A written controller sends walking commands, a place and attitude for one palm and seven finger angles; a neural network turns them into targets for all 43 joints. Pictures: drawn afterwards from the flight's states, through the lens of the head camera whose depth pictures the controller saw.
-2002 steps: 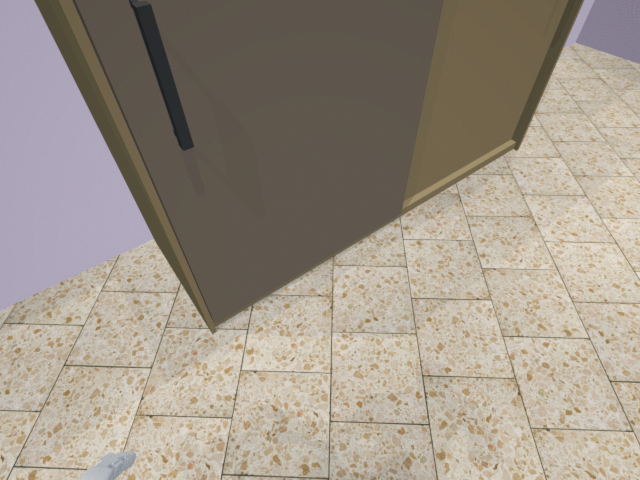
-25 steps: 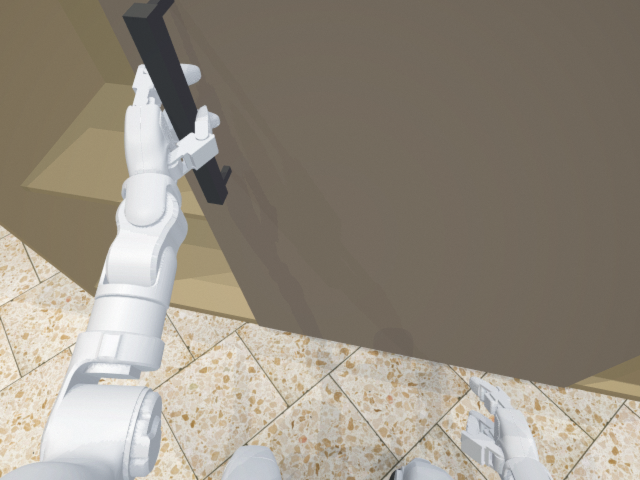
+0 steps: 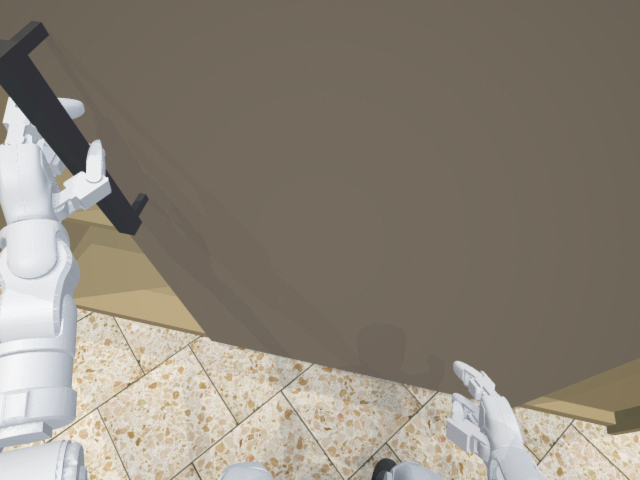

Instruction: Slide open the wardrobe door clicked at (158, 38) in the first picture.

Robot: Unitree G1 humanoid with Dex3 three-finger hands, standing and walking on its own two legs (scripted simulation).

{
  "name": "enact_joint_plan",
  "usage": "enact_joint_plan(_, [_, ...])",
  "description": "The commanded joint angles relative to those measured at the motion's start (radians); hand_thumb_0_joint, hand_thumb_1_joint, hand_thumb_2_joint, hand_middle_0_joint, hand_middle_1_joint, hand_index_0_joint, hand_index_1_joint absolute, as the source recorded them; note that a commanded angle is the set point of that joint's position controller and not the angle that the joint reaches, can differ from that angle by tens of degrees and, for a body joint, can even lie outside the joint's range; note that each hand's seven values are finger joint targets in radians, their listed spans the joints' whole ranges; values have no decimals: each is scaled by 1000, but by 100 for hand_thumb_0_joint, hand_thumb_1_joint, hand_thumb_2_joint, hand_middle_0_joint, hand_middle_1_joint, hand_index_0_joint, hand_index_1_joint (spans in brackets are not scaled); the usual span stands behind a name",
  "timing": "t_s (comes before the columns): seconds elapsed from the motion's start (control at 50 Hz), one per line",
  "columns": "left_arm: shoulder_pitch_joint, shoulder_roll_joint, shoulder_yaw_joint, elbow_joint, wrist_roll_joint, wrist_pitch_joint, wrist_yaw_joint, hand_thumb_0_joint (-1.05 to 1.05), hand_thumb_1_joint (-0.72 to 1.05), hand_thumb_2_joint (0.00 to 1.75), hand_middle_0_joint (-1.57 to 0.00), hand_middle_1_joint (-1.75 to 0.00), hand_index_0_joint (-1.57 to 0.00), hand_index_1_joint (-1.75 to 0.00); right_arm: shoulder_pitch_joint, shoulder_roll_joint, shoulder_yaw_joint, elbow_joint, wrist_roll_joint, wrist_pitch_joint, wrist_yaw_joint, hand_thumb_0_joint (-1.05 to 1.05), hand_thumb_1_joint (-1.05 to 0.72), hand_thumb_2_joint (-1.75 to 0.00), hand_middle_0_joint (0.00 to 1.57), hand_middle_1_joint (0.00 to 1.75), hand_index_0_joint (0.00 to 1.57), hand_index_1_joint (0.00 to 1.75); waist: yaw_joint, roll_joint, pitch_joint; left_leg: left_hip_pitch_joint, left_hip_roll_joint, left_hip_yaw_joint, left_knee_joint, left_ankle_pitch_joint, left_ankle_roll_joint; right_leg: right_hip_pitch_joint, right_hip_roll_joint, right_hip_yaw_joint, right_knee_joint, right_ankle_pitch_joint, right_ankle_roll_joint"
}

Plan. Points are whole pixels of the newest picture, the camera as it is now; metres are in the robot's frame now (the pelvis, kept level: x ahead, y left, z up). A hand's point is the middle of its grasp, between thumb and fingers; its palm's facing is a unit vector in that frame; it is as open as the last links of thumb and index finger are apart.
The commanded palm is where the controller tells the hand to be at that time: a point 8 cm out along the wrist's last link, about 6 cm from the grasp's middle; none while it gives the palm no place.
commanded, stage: stop walking and hold the door there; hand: left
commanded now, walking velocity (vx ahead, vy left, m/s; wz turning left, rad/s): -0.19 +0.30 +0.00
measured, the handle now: (91, 148) +0.39 +0.35 +0.14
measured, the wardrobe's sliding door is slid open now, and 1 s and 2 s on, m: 0.60 0.60 0.60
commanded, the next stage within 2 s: none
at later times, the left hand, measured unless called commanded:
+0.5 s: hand (92, 175) +0.35 +0.32 +0.15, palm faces +0.50 -0.84 -0.20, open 6.8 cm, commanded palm +0.30 +0.35 +0.13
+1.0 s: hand (87, 175) +0.35 +0.33 +0.15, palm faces +0.43 -0.88 -0.22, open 6.7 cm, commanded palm +0.31 +0.35 +0.13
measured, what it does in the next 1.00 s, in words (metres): steps on the spot: left foot, then right foot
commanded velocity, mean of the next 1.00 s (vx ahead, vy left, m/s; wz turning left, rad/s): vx -0.03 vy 0.06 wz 0.00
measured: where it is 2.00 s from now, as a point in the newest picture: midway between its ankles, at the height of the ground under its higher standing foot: outside the picture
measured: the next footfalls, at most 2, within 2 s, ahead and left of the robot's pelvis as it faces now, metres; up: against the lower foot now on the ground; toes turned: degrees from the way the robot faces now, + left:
left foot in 0.38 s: +0.04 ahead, +0.13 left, +0.00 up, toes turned +1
right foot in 0.62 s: +0.00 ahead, -0.10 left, +0.00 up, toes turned -10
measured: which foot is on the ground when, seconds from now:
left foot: down 0.00-0.00, up 0.02-0.36, down 0.38-1.00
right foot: down 0.00-0.40, up 0.42-0.60, down 0.62-1.00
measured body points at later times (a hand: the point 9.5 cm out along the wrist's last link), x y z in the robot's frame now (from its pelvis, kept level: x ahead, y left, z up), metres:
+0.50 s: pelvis -0.04 +0.03 +0.00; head -0.05 +0.04 +0.45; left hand +0.32 +0.37 +0.16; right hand +0.05 -0.27 -0.08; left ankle +0.00 +0.13 -0.73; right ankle +0.02 -0.11 -0.70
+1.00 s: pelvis -0.07 +0.06 +0.01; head -0.10 +0.06 +0.46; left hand +0.32 +0.37 +0.17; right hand -0.02 -0.24 -0.09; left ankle +0.00 +0.13 -0.73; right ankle -0.04 -0.09 -0.73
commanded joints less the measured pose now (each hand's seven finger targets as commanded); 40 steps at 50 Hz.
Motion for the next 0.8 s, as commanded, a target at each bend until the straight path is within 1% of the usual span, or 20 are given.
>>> enact_joint_plan(0.0, [-170, 390, 207, -122, 41, -96, 19, 0, 90, 90, -45, -140, -45, -140, -30, -163, -59, -100, -2, -56, -62, 0, -90, -90, 20, 30, 20, 30, -92, -285, -626, -300, -267, -117, 636, -370, 69, 479, -380, 360, 1, 1252, -181])
enact_joint_plan(0.02, [-124, 405, 246, -77, 39, -73, 23, 0, 90, 90, -45, -140, -45, -140, -19, -154, -44, -77, -17, -62, -78, 0, -90, -90, 20, 30, 20, 30, -106, -219, -538, -323, -229, -192, 590, -327, 72, 397, -386, 308, -35, 1126, -137])
enact_joint_plan(0.04, [-82, 444, 287, -36, 36, -60, 30, 0, 90, 90, -45, -140, -45, -140, 10, -199, -54, -42, -1, -53, -85, 0, -90, -90, 20, 30, 20, 30, -108, -208, -501, -363, -216, -193, 595, -301, 65, 377, -389, 333, -37, 990, -151])
enact_joint_plan(0.1, [-157, 471, 348, -46, 36, -82, 57, 0, 90, 90, -45, -140, -45, -140, -44, -208, -30, -19, 3, -38, -100, 0, -90, -90, 20, 30, 20, 30, -112, -236, -564, -364, -242, -206, 575, -238, 48, 385, -357, 278, -30, 822, -167])
enact_joint_plan(0.18, [-179, 460, 321, -7, 34, -68, 67, 0, 90, 90, -45, -140, -45, -140, -55, -227, -37, -18, 11, -19, -107, 0, -90, -90, 20, 30, 20, 30, -114, -216, -560, -283, -278, -159, 407, -156, 62, 306, -352, 255, -89, 596, -158])
enact_joint_plan(0.24, [-249, 425, 255, -38, 32, -60, 65, 0, 90, 90, -45, -140, -45, -140, -44, -241, -45, -10, 13, -17, -107, 0, -90, -90, 20, 30, 20, 30, -123, -199, -505, -185, -265, -167, 283, -131, 84, 156, -358, 268, -161, 259, -160])
enact_joint_plan(0.3, [-252, 409, 234, 3, 45, -65, 65, 0, 90, 90, -45, -140, -45, -140, -3, -251, -51, 2, 6, -16, -105, 0, -90, -90, 20, 30, 20, 30, -131, -145, -474, -38, -271, -149, -3, 5, 97, 38, -271, 211, -170, -58, -118])
enact_joint_plan(0.32, [-279, 392, 207, -19, 47, -77, 62, 0, 90, 90, -45, -140, -45, -140, 8, -264, -57, 2, 3, -15, -106, 0, -90, -90, 20, 30, 20, 30, -142, -56, -453, 37, -253, -140, -108, 63, 98, -30, -230, 178, -141, -177, -91])
enact_joint_plan(0.34, [-316, 381, 185, -90, 39, -98, 57, 0, 90, 90, -45, -140, -45, -140, -11, -294, -70, -17, 1, -19, -109, 0, -90, -90, 20, 30, 20, 30, -139, 133, -400, 6, -147, -242, -230, 63, 125, -52, -138, 115, -40, -261, -60])
enact_joint_plan(0.36, [-323, 327, 141, -114, 45, -108, 57, 0, 90, 90, -45, -140, -45, -140, -3, -308, -60, -39, -3, -22, -109, 0, -90, -90, 20, 30, 20, 30, -117, 333, -377, -67, 23, -449, -345, 170, 206, -76, -24, 23, 116, -389, -16])
enact_joint_plan(0.38, [-312, 308, 121, -114, 44, -101, 60, 0, 90, 90, -45, -140, -45, -140, 5, -271, -58, -50, -5, -27, -105, 0, -90, -90, 20, 30, 20, 30, -114, 344, -373, -125, 56, -472, -368, 249, 265, -56, 26, 64, 278, -450, -25])
enact_joint_plan(0.4, [-263, 276, 99, -56, 41, -88, 52, 0, 90, 90, -45, -140, -45, -140, 26, -264, -66, -33, 0, -32, -99, 0, -90, -90, 20, 30, 20, 30, -105, 240, -392, -172, 27, -390, -355, 188, 258, -14, 34, 84, 349, -420, -26])
enact_joint_plan(0.42, [-307, 224, 42, -72, 47, -83, 40, 0, 90, 90, -45, -140, -45, -140, 25, -255, -56, -29, -7, -38, -103, 0, -90, -90, 20, 30, 20, 30, -123, 281, -389, -172, -4, -350, -331, 205, 242, -12, 5, 79, 342, -388, -29])
enact_joint_plan(0.46, [-335, 311, 104, -85, 56, -72, 45, 0, 90, 90, -45, -140, -45, -140, 58, -277, -63, -8, -11, -55, -108, 0, -90, -90, 20, 30, 20, 30, -125, 279, -410, -51, -39, -263, -252, 439, 225, -16, -3, 59, 236, -321, -11])
enact_joint_plan(0.54, [-285, 277, 70, -5, 49, -46, 40, 0, 90, 90, -45, -140, -45, -140, 73, -281, -49, -3, -11, -69, -108, 0, -90, -90, 20, 30, 20, 30, -136, 169, -423, 14, -75, -229, -199, 472, 172, 105, 1, 18, -82, -210, -8])
enact_joint_plan(0.6, [-288, 352, 122, 37, 58, -48, 47, 0, 90, 90, -45, -140, -45, -140, 75, -279, -46, 0, -20, -59, -112, 0, -90, -90, 20, 30, 20, 30, -149, 37, -473, -84, -119, -178, -126, 355, 114, 227, -128, 145, -115, 111, -59])
enact_joint_plan(0.62, [-303, 378, 142, 43, 63, -51, 52, 0, 90, 90, -45, -140, -45, -140, 75, -275, -42, 2, -25, -58, -117, 0, -90, -90, 20, 30, 20, 30, -153, 27, -480, -85, -139, -166, -123, 369, 102, 228, -156, 148, -94, 232, -67])
enact_joint_plan(0.68, [-302, 400, 177, 112, 51, -38, 55, 0, 90, 90, -45, -140, -45, -140, 80, -271, -47, 13, -10, -46, -128, 0, -90, -90, 20, 30, 20, 30, -137, -49, -515, -58, -134, -165, -150, 320, 113, 203, -119, 120, -89, 117, -42])
enact_joint_plan(0.74, [-351, 328, 92, 180, 45, -40, 43, 0, 90, 90, -45, -140, -45, -140, 82, -269, -40, 25, -11, -40, -133, 0, -90, -90, 20, 30, 20, 30, -142, 33, -465, -49, -110, -202, -253, 119, 133, 115, -77, 94, -109, -154, -31])
enact_joint_plan(0.78, [-389, 372, 125, 220, 58, -51, 49, 0, 90, 90, -45, -140, -45, -140, 85, -277, -38, 29, -13, -40, -135, 0, -90, -90, 20, 30, 20, 30, -133, 84, -433, -94, -89, -238, -328, -36, 142, 96, -48, 73, -91, -255, -26])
